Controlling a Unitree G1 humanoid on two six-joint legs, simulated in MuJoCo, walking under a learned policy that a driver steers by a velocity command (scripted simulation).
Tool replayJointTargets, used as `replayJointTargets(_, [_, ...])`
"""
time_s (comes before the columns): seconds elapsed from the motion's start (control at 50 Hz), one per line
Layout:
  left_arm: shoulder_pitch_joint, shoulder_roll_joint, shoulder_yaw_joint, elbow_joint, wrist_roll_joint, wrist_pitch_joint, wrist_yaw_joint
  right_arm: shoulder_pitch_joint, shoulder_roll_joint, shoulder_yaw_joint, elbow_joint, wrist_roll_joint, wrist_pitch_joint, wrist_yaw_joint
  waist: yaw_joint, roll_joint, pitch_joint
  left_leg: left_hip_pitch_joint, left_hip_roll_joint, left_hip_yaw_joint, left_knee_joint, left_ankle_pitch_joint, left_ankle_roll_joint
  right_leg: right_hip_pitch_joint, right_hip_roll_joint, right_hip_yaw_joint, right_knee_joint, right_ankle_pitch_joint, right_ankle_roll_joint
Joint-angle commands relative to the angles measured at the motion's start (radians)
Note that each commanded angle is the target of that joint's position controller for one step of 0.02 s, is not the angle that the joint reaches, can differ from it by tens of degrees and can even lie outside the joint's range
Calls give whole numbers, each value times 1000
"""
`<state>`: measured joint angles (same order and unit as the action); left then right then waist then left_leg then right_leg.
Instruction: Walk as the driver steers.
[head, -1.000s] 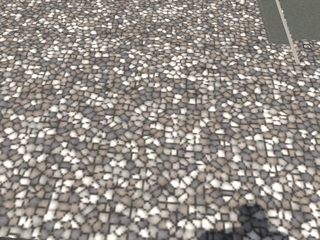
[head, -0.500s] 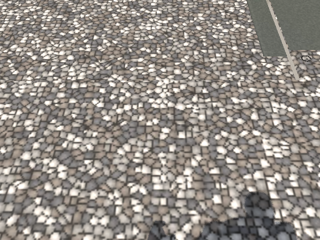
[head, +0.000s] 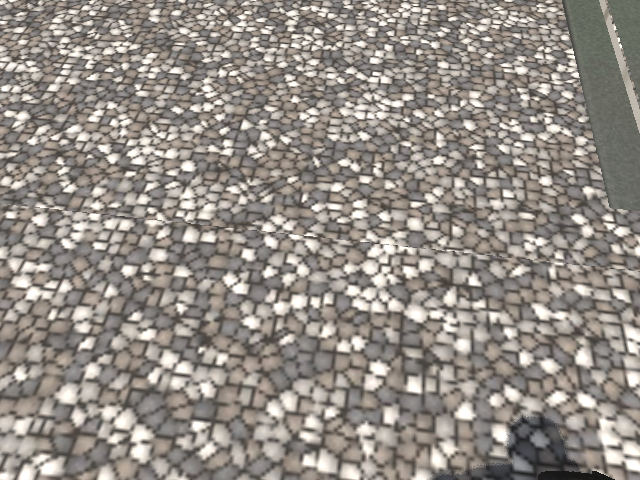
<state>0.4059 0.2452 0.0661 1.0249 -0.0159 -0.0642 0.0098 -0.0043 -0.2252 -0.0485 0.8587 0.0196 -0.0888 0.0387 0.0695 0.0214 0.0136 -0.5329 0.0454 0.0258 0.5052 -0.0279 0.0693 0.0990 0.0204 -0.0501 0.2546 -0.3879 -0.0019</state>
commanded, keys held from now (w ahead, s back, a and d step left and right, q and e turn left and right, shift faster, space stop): w+e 0.18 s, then e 0.82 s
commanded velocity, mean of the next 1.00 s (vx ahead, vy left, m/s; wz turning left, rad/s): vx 0.21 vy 0.00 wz -0.46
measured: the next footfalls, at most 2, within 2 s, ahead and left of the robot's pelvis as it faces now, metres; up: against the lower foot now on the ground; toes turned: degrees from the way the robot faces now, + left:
left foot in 0.02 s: +0.19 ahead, +0.12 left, +0.00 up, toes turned +3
right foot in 0.52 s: +0.38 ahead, -0.11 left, +0.00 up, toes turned -16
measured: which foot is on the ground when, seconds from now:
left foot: up 0.00-0.00, down 0.02-0.54, up 0.56-0.98, down 1.00-1.00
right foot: down 0.00-0.04, up 0.06-0.50, down 0.52-1.00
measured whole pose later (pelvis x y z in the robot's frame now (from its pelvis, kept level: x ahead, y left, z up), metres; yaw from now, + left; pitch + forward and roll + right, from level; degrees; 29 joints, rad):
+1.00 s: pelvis +0.32 +0.02 +0.00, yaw -30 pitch +3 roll +0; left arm 0.15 0.30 0.09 0.68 -0.01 0.04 0.04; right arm 0.13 -0.28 -0.07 0.84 0.00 -0.03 -0.02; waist 0.01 -0.02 0.01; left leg -0.34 -0.02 -0.08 0.53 -0.23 -0.02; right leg -0.42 0.14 0.20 0.53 -0.15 -0.03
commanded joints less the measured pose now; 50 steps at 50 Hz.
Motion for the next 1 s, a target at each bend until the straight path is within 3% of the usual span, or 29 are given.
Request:
replayJointTargets(0.02, [-42,130,17,-56,5,2,5,309,-214,-77,38,-10,-16,-10,-208,-73,-186,505,24,-41,14,-13,85,-198,-186,44,437,784,-102])
replayJointTargets(0.04, [67,22,-16,-67,11,-13,-5,451,-313,-102,63,-27,-12,-18,-191,143,-348,929,299,-467,-22,-144,230,-622,-26,-3,852,347,-25])
replayJointTargets(0.06, [63,24,-19,-53,-1,-37,-10,459,-249,-78,65,-20,-10,-17,-196,216,-425,964,377,-740,-177,-228,258,-761,33,157,1031,-186,-31])
replayJointTargets(0.08, [-27,122,10,-76,-33,-49,-11,383,-192,-60,57,-14,-14,-19,-191,152,-277,839,344,-603,-197,-276,199,-847,-26,200,1103,-148,-51])
replayJointTargets(0.1, [-93,135,14,-97,-40,-50,-6,292,-156,-48,37,-14,-16,-21,-160,98,-169,679,314,-455,-223,-244,158,-847,-85,165,1072,-53,-63])
replayJointTargets(0.12, [-125,126,19,-100,-29,-43,3,221,-117,-36,32,-20,-21,-17,-127,48,-94,531,273,-349,-269,-204,132,-802,-125,151,1008,27,-62])
replayJointTargets(0.14, [-106,110,28,-93,-22,-26,8,184,-90,-29,33,-29,-28,-16,-90,75,-58,436,238,-262,-307,-166,107,-739,-156,157,955,82,-64])
replayJointTargets(0.18, [-58,57,26,-76,-23,4,7,178,-80,-29,49,-36,-33,-16,-59,88,-33,346,207,-160,-356,-114,100,-671,-168,157,924,131,-63])
replayJointTargets(0.2, [-63,50,28,-80,-23,14,10,181,-93,-31,56,-40,-36,-20,-51,73,-8,322,203,-109,-363,0,103,-678,-163,157,910,157,-55])
replayJointTargets(0.26, [-118,59,36,-120,-2,23,13,178,-128,-37,62,-49,-32,-44,-32,52,19,320,195,30,-329,378,105,-728,-136,148,791,264,-21])
replayJointTargets(0.32, [-207,35,26,-164,8,21,-7,168,-151,-38,53,-42,-12,-71,-50,53,14,323,159,137,-310,431,81,-674,-119,70,571,414,-13])
replayJointTargets(0.36, [-275,22,18,-198,12,25,-23,198,-171,-42,59,-33,1,-86,-80,42,5,377,178,154,-287,447,86,-663,-107,35,482,455,-12])
replayJointTargets(0.44, [-316,58,26,-257,14,38,-48,208,-201,-56,60,-6,39,-96,-84,52,-11,523,239,150,-179,500,83,-677,-84,7,398,326,-40])
replayJointTargets(0.48, [-264,95,40,-268,13,38,-58,176,-217,-66,41,5,55,-103,-49,69,-40,551,242,151,-52,629,59,-608,-41,-27,362,227,-74])
replayJointTargets(0.5, [-188,121,54,-255,10,32,-60,157,-214,-67,29,10,63,-105,-8,53,-76,547,212,168,79,640,32,-514,-5,-46,283,263,-99])
replayJointTargets(0.52, [-98,179,77,-241,14,25,-49,186,-202,-62,27,5,67,-101,34,-18,-132,478,144,187,282,505,-26,-340,6,1,169,490,-139])
replayJointTargets(0.54, [-74,286,100,-249,22,27,-23,219,-125,-37,-5,-43,59,-88,-14,-232,-218,204,42,186,591,-132,-93,-85,-210,289,237,1010,-233])
replayJointTargets(0.56, [-108,313,95,-286,38,27,-23,279,-99,-21,-37,-50,47,-70,-68,-305,-378,-72,-141,19,885,-723,-132,133,-420,708,192,1036,-470])
replayJointTargets(0.58, [-119,242,76,-309,31,30,-31,214,-155,-35,-30,-20,39,-54,-14,-140,-397,-114,-82,-126,925,-651,-109,81,-376,636,143,871,-427])
replayJointTargets(0.6, [-192,202,65,-327,19,28,-28,153,-161,-37,-50,2,41,-53,-29,-91,-291,-149,-50,-118,881,-558,-94,-23,-327,520,123,726,-368])
replayJointTargets(0.62, [-244,173,57,-333,2,32,-23,140,-154,-41,-34,-9,51,-66,-56,-5,-193,-140,-12,-108,790,-492,-99,-153,-273,437,97,600,-305])
replayJointTargets(0.64, [-271,156,52,-339,-2,39,-15,130,-174,-49,-38,-24,64,-80,-72,-26,-150,-100,7,-109,709,-448,-102,-256,-242,405,77,503,-277])
replayJointTargets(0.7, [-273,179,59,-356,23,49,0,150,-145,-47,-42,-27,83,-89,-96,-109,-142,-1,-23,-90,573,-381,-116,-369,-177,368,50,466,-259])
replayJointTargets(0.78, [-256,205,68,-372,12,61,22,117,-135,-41,-55,-25,85,-98,-74,-127,-170,6,-38,-112,419,-319,-143,-356,-166,405,55,326,-241])
replayJointTargets(0.84, [-269,201,66,-387,13,74,29,90,-142,-41,-67,-21,81,-93,-60,-158,-149,37,-51,-119,330,-288,-147,-386,-148,446,45,162,-219])
replayJointTargets(0.9, [-267,197,64,-398,15,85,31,94,-148,-41,-74,-15,65,-81,-52,-184,-143,84,-67,-122,229,-305,-136,-369,-146,500,62,158,-208])
replayJointTargets(0.96, [-285,193,60,-415,5,98,34,168,-155,-46,-59,-10,48,-62,-91,-194,-143,213,-80,-98,10,-239,-102,-371,-122,530,118,234,-175])
replayJointTargets(0.98, [-279,182,56,-418,-2,104,38,216,-175,-54,-45,-14,46,-57,-112,-176,-141,311,-46,-101,-105,-162,-81,-418,-84,506,157,209,-139])
replayJointTargets(1.0, [-246,130,42,-423,-1,108,39,248,-247,-71,-44,-35,50,-58,-95,-19,-152,433,153,-264,-175,-148,-15,-548,2,402,339,13,-83])
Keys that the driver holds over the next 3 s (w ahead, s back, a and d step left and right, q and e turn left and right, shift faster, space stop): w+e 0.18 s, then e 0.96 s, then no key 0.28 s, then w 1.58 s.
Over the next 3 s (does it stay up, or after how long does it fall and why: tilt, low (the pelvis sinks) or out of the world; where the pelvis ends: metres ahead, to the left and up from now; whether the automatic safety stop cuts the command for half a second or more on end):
stays up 0.89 -0.39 0.01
